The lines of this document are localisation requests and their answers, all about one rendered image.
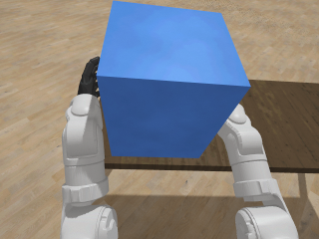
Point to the left robot hand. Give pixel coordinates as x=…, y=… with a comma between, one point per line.
x=88, y=84

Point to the left robot forearm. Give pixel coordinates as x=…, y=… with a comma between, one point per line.
x=83, y=155

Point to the left robot upper arm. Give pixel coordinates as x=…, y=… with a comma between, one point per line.
x=98, y=221

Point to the right robot forearm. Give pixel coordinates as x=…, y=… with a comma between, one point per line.
x=252, y=177

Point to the carton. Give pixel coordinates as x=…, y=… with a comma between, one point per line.
x=168, y=78

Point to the table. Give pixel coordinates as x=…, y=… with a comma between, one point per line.
x=286, y=115

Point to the right robot upper arm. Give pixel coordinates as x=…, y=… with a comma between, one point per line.
x=264, y=222

